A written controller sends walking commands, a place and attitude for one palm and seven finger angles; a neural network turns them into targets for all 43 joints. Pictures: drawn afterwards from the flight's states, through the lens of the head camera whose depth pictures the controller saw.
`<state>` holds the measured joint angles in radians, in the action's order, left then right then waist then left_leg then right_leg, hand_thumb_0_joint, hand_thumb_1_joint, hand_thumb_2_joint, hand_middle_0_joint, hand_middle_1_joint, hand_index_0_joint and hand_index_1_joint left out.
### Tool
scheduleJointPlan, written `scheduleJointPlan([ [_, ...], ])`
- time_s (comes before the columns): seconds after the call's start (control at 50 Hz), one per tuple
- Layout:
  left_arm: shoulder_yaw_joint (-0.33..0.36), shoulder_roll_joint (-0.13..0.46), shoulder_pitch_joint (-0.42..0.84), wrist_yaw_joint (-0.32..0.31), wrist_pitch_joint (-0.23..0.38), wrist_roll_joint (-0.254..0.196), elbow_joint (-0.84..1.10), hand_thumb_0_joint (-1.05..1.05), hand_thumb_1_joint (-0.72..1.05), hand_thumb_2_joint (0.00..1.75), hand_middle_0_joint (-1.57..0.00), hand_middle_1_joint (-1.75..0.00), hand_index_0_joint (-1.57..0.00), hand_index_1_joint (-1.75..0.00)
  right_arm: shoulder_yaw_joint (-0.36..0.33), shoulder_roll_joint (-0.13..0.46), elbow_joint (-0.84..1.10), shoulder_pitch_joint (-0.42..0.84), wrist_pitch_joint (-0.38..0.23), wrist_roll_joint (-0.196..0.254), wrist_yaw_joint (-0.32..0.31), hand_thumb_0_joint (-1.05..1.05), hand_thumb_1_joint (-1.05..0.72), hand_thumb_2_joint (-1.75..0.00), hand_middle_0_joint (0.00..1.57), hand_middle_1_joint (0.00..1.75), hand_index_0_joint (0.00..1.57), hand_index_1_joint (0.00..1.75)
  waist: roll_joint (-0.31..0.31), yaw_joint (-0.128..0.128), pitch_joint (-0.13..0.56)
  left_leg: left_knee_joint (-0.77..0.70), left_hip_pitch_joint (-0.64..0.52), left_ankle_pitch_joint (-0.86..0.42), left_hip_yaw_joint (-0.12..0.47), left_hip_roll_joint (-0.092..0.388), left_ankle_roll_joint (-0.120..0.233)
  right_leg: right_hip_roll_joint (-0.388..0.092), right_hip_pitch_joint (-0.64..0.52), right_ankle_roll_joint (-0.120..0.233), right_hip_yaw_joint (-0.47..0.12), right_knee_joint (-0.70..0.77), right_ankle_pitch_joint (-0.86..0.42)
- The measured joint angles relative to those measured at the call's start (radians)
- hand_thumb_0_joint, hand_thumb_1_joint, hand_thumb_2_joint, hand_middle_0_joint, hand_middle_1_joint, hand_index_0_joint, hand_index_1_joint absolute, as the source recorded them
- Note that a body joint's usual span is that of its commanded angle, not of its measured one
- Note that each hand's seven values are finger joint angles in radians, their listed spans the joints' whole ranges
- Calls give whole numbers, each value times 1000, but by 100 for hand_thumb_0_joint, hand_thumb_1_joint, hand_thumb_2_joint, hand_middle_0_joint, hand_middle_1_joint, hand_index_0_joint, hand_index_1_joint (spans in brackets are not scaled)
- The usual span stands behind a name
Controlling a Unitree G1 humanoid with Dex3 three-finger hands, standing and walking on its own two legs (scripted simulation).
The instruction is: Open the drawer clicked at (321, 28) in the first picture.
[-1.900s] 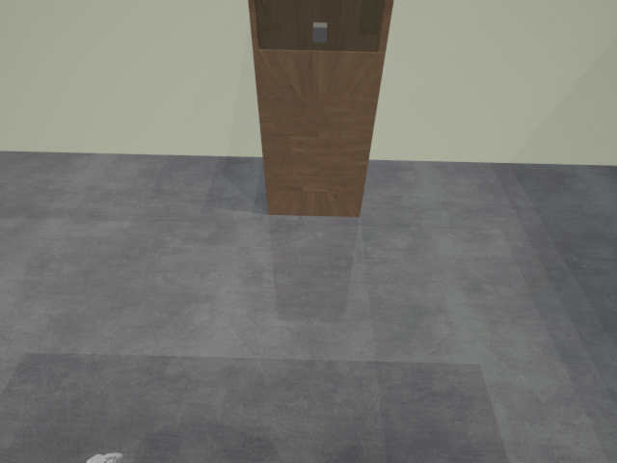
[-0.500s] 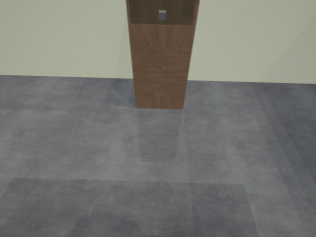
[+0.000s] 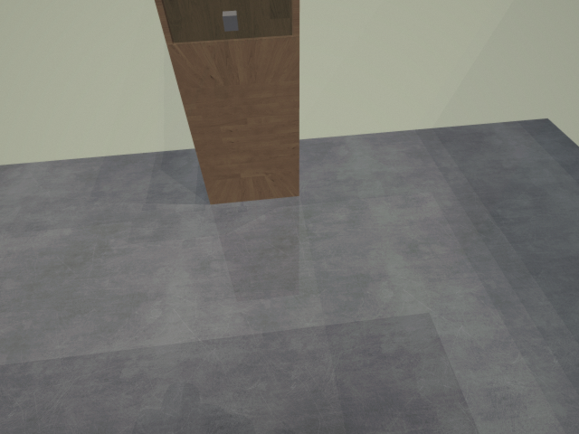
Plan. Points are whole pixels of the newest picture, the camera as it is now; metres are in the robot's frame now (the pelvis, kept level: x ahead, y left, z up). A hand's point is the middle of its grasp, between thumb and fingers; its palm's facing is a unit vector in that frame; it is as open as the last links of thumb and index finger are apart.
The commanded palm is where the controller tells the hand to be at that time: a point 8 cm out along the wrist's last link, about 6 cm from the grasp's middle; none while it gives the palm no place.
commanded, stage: walk to a spot facing it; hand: left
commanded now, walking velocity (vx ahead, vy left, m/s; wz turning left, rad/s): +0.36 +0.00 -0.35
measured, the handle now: (230, 18) +1.21 +0.26 +0.08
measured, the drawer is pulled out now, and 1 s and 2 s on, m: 0.00 0.00 0.00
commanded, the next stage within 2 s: turn to face it in 0.86 s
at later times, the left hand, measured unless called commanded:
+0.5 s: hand (167, 433) +0.16 +0.22 -0.18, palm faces -0.07 -0.99 -0.16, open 7.4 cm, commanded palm none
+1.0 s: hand (287, 220) +0.60 +0.05 -0.15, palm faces -0.49 -0.84 -0.22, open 7.4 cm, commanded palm none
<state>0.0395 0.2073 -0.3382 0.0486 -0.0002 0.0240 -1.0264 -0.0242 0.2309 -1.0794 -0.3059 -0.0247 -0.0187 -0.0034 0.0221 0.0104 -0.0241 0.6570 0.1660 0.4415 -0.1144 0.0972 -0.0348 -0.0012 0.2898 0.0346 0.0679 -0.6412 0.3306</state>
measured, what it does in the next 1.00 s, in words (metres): walks ahead, turning right: left foot, then right foot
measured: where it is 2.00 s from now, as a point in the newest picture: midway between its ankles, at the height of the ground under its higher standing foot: (335, 372)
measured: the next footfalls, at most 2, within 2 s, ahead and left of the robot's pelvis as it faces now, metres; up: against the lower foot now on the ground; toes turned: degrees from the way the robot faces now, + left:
left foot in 0.42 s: +0.33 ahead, +0.12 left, +0.00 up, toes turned -1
right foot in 0.96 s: +0.45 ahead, -0.19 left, +0.00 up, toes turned -34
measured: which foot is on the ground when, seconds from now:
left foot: up 0.00-0.40, down 0.42-0.96, up 0.98-1.00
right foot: down 0.00-0.44, up 0.46-0.94, down 0.96-1.00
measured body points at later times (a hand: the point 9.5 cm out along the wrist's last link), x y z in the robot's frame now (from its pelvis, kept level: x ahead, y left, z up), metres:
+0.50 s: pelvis +0.20 +0.04 +0.00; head +0.22 +0.06 +0.44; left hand +0.16 +0.27 -0.17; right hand +0.29 -0.20 -0.13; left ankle +0.29 +0.12 -0.72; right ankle +0.04 -0.07 -0.66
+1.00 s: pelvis +0.38 -0.04 -0.01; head +0.41 -0.07 +0.44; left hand +0.62 +0.10 -0.13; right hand +0.19 -0.20 -0.16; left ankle +0.30 +0.13 -0.69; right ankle +0.42 -0.16 -0.73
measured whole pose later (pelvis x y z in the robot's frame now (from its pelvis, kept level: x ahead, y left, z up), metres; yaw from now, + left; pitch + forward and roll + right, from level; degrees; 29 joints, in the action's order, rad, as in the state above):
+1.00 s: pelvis +0.38 -0.04 -0.01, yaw -28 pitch +0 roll +1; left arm 0.07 0.21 -0.08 0.05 0.03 0.02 -0.89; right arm -0.04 0.18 -1.07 -0.44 -0.03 -0.01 0.00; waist 0.01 -0.06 -0.10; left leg 0.90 0.14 0.52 -0.29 0.19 -0.06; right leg -0.04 0.46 0.08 0.14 -0.66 0.16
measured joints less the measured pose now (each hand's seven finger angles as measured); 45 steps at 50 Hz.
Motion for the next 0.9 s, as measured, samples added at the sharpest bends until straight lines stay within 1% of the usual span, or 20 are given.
scheduleJointPlan([
  [0.02,0,-8,-2,-8,17,-3,3,0,90,90,-20,-30,-20,-30,-1,-3,-11,-9,10,2,1,0,-91,-90,20,30,20,30,5,3,-4,129,50,36,19,4,7,8,-1,12,9,-18,3],
  [0.06,-1,-26,-19,-24,38,-8,6,0,90,90,-20,-30,-20,-30,-4,-9,-33,-12,26,1,6,0,-91,-90,20,30,20,30,8,15,-2,346,150,27,51,-4,17,23,-33,28,11,4,32],
  [0.1,-5,-43,-45,-35,46,-6,0,0,90,90,-20,-30,-20,-30,-10,-14,-34,4,29,-3,9,1,-91,-90,20,30,20,30,3,20,2,449,238,-36,53,-6,13,34,-77,32,-3,72,25],
  [0.14,-9,-60,-72,-41,49,-3,-15,0,90,90,-20,-30,-20,-30,-16,-20,-16,30,23,-5,12,1,-91,-90,20,30,20,30,-5,15,4,458,308,-95,45,0,4,38,-122,29,-22,147,-3],
  [0.22,-14,-85,-111,-44,55,0,-49,0,90,90,-20,-30,-20,-30,-26,-37,39,92,11,-3,19,1,-91,-90,20,30,20,30,-16,8,6,369,406,-188,40,14,-10,42,-196,26,-64,257,-29],
  [0.3,-12,-90,-126,-49,57,1,-69,0,90,90,-20,-30,-20,-30,-25,-55,77,153,2,0,27,0,-91,-90,20,30,20,30,-20,21,-6,218,430,-243,41,17,-7,44,-266,11,-95,306,-10],
  [0.36,-4,-80,-129,-53,56,2,-76,0,90,90,-20,-30,-20,-30,-20,-68,94,192,-6,3,31,0,-91,-90,20,30,20,30,-27,40,-15,87,392,-248,29,2,9,39,-314,-5,-113,304,34],
  [0.4,3,-69,-135,-55,54,0,-79,0,90,90,-20,-30,-20,-30,-15,-76,106,210,-19,2,29,0,-91,-90,20,30,20,30,-39,47,-19,-10,330,-255,16,-21,24,29,-329,-18,-130,257,89],
  [0.42,7,-67,-145,-55,52,-3,-79,0,90,90,-20,-30,-20,-30,-10,-76,115,213,-31,0,25,0,-91,-90,20,30,20,30,-38,49,-17,-63,283,-260,12,-26,35,30,-314,-20,-142,186,129],
  [0.44,13,-64,-144,-53,46,-8,-82,0,90,90,-20,-30,-20,-30,-9,-78,122,219,-45,-6,20,0,-91,-90,20,30,20,30,-38,43,-18,-53,276,-293,4,-22,50,31,-264,-14,-136,50,156],
  [0.48,23,-44,-113,-49,29,-11,-86,0,90,90,-20,-30,-20,-30,-3,-93,127,217,-60,-7,10,0,-91,-90,20,30,20,30,-63,37,-32,16,259,-232,-33,-22,73,25,-124,4,-130,-295,165],
  [0.5,28,-33,-93,-46,21,-9,-83,0,90,90,-20,-30,-20,-30,-1,-99,125,206,-62,-5,7,0,-91,-90,20,30,20,30,-71,35,-31,15,235,-204,-51,-22,78,19,-53,9,-115,-431,143],
  [0.52,33,-23,-71,-42,15,-6,-76,0,90,90,-20,-30,-20,-30,-1,-104,121,190,-62,-5,3,0,-91,-90,20,30,20,30,-75,31,-29,-1,208,-189,-65,-23,79,8,11,10,-93,-524,110],
  [0.56,44,-6,-24,-32,4,2,-49,1,91,90,-20,-30,-20,-30,-3,-110,102,149,-62,-5,-5,0,-91,-90,20,30,20,30,-76,27,-20,-57,151,-191,-88,-25,75,-21,122,4,-51,-605,41],
  [0.6,54,3,16,-25,-5,6,-11,1,91,90,-20,-30,-19,-30,-27,-100,88,108,-67,5,-22,-2,-94,-90,20,30,20,30,-75,24,-7,-116,101,-195,-115,-31,78,-49,214,-6,-32,-603,-21],
  [0.64,62,6,52,-19,-12,9,25,0,91,90,-19,-30,-19,-30,-34,-78,72,71,-66,1,-25,-2,-95,-90,20,30,20,30,-72,18,6,-167,57,-195,-140,-38,80,-73,284,-19,-25,-575,-83],
  [0.72,69,8,116,-8,-24,11,74,0,91,90,-19,-30,-19,-30,-38,-45,41,2,-60,0,-20,-2,-94,-90,20,30,20,30,-60,2,11,-243,-26,-183,-184,-45,74,-109,352,-44,-21,-464,-173],
  [0.78,65,7,158,-1,-32,12,91,0,91,90,-19,-30,-19,-30,-38,-34,28,-40,-56,-2,-17,-1,-93,-90,20,30,20,30,-48,-18,-1,-274,-84,-160,-215,-39,60,-124,348,-54,-9,-330,-202],
  [0.82,61,6,184,1,-36,10,98,0,91,90,-19,-30,-19,-30,-35,-33,23,-64,-52,-4,-14,-1,-93,-90,20,30,20,30,-41,-35,-16,-278,-119,-136,-238,-30,45,-124,328,-52,3,-236,-199],
  [0.9,50,1,233,4,-36,7,111,0,91,90,-19,-30,-19,-30,-30,-38,16,-104,-40,-11,-9,0,-92,-90,20,30,20,30,-25,-69,-47,-244,-171,-64,-284,5,3,-97,263,-26,32,-90,-153],
])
